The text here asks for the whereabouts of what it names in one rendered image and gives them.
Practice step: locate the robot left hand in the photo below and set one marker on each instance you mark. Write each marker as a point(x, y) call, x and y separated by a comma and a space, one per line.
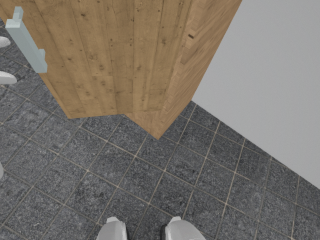
point(6, 78)

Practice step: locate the robot left thigh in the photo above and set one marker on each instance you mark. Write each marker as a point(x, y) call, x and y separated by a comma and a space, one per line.
point(113, 230)

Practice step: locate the robot thigh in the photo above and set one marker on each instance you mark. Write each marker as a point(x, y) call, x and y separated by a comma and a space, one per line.
point(182, 230)
point(113, 230)

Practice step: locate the robot right thigh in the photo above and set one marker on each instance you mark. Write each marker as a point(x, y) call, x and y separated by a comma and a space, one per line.
point(182, 230)

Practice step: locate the cupboard door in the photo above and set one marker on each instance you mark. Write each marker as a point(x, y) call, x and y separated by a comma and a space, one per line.
point(105, 57)

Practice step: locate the handle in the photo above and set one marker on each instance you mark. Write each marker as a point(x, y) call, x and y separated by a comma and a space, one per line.
point(23, 39)

